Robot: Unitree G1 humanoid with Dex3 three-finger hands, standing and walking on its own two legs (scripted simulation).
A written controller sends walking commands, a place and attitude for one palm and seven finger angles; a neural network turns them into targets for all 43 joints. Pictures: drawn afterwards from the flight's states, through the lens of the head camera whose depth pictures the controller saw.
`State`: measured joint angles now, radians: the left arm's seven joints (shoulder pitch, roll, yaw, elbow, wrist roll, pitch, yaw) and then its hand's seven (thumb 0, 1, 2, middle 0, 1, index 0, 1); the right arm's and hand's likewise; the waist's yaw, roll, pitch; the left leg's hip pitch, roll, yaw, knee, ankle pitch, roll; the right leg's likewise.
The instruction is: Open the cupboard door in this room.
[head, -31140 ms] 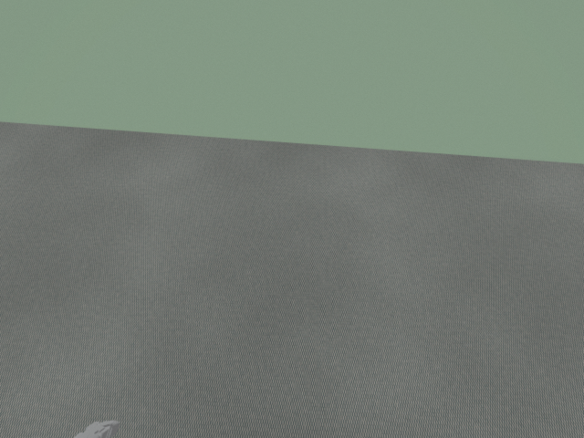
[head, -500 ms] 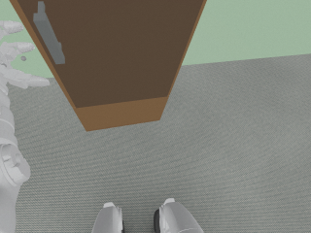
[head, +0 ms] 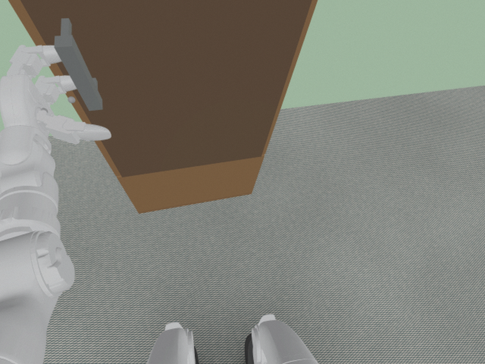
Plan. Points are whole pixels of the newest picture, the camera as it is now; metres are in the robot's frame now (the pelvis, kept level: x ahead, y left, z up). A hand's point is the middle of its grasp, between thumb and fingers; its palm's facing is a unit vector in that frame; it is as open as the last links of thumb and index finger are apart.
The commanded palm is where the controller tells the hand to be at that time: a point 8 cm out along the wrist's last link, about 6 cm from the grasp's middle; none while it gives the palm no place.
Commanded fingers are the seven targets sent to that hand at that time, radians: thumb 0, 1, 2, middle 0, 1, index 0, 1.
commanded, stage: slide the fingers in behind the handle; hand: left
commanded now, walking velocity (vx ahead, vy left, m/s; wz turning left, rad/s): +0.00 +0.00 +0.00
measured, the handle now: (81, 67) +0.58 +0.21 +0.08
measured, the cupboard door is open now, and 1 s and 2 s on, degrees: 0 0 1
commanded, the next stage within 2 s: close the thumb around the handle in 1.00 s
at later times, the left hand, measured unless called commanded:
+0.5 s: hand (85, 101) +0.51 +0.20 +0.08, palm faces +0.14 -0.99 +0.00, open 14.1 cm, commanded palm +0.48 +0.23 +0.07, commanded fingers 0.00 -0.50 0.30 -0.30 -1.20 -0.30 -1.20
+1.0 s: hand (98, 99) +0.52 +0.18 +0.07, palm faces +0.14 -0.99 -0.01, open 14.0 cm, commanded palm +0.49 +0.23 +0.07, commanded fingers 0.00 -0.50 0.30 -0.30 -1.20 -0.30 -1.20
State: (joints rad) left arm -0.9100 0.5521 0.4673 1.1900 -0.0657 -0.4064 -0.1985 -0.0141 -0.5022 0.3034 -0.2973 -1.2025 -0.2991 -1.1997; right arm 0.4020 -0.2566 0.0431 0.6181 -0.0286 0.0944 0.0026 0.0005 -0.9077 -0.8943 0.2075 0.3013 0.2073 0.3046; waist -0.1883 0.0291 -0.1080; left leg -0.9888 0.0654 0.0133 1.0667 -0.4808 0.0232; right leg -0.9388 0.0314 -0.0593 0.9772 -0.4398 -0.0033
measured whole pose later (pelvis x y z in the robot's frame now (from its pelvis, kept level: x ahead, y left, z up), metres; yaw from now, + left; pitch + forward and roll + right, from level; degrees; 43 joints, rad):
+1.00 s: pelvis +0.00 -0.01 +0.00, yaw +0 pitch +23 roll -3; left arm -0.94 0.48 0.43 1.21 -0.05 -0.43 -0.10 -0.01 -0.50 0.30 -0.30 -1.20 -0.30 -1.20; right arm 0.40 -0.25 0.03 0.63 -0.03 0.07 0.02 0.00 -0.91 -0.89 0.21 0.30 0.21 0.30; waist -0.19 0.04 -0.11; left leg -0.99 0.06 0.01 1.07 -0.48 0.01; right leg -0.95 0.03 -0.06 1.00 -0.45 -0.01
